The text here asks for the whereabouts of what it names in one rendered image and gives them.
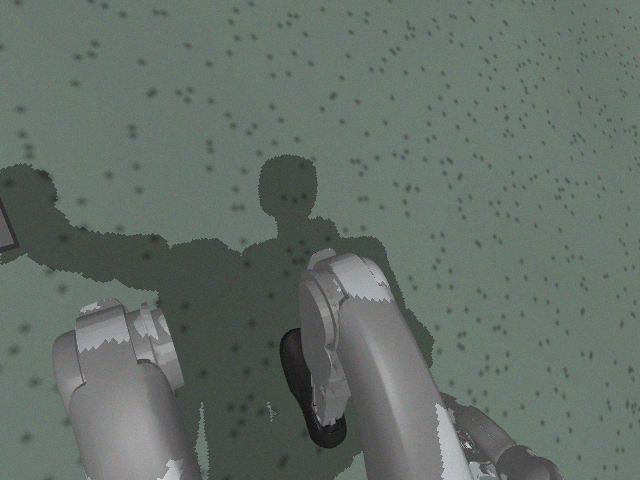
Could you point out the right robot arm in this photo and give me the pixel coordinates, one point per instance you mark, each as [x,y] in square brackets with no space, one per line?
[522,463]

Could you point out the right robot foot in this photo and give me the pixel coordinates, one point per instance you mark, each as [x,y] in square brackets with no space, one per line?
[298,378]

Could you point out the small box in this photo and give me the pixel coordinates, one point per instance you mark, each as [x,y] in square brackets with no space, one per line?
[8,239]

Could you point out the right robot hand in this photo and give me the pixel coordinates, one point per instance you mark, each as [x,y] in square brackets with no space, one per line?
[483,441]

